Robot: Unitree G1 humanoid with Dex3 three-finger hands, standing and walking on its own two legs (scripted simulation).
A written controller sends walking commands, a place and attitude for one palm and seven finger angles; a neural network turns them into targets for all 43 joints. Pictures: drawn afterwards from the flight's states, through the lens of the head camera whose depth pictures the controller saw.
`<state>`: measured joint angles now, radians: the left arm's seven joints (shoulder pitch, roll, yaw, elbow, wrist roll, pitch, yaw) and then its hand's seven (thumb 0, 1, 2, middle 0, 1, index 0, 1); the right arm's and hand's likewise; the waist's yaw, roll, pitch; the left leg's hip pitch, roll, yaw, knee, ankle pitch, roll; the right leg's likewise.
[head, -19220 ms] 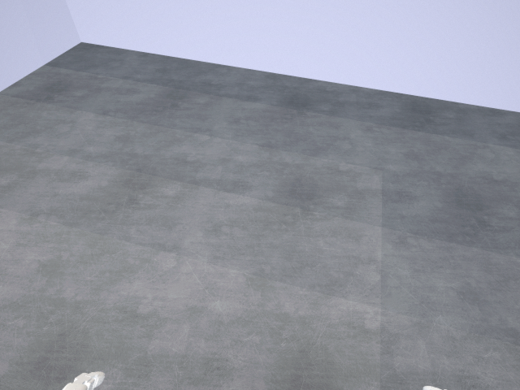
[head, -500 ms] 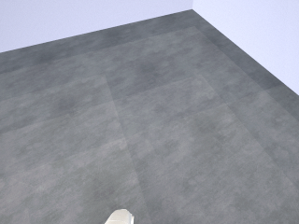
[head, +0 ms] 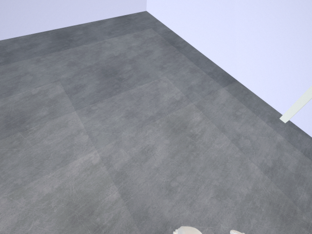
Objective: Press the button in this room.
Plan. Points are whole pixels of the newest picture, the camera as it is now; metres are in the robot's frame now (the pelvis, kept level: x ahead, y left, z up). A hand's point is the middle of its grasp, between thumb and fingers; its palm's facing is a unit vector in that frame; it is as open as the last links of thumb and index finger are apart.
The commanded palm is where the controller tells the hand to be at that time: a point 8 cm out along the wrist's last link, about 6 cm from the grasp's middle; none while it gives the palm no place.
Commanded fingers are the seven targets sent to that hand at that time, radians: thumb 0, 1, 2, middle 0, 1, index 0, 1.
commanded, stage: turn or walk to find it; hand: left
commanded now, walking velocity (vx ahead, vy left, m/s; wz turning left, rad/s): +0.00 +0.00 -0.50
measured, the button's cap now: out of the picture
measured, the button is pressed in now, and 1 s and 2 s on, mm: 0 0 0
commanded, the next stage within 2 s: stand and wait in 1.22 s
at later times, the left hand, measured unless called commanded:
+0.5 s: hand out of the picture +0.14 +0.08 -0.14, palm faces -0.25 -0.94 -0.25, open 7.4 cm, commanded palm none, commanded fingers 0.00 0.90 0.90 -0.20 -0.30 -0.20 -0.30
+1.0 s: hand (119, 215) +0.19 +0.12 -0.19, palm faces -0.35 -0.92 -0.17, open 7.4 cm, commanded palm none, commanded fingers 0.00 0.90 0.90 -0.20 -0.30 -0.20 -0.30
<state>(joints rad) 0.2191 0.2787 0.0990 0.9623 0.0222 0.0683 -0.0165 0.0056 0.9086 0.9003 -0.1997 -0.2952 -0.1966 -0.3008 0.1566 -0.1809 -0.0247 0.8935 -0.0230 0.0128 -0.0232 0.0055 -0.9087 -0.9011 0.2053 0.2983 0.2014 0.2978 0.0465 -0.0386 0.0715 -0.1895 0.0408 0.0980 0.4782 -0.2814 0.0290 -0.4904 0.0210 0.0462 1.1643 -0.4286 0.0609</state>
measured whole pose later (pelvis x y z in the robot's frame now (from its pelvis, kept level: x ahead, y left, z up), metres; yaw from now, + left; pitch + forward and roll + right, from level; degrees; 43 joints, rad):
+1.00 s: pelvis +0.18 -0.07 -0.01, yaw -29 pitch -2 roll -1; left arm 0.41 0.19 0.06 1.11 0.02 0.00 -0.01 0.01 0.91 0.90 -0.20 -0.30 -0.20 -0.30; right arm 0.08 -0.18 -0.01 0.88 -0.03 -0.07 0.01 0.00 -0.91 -0.90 0.20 0.30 0.20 0.30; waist 0.08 -0.03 0.07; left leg -0.32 0.07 0.15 0.62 -0.28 0.03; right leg -0.31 0.01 0.04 1.12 -0.49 -0.02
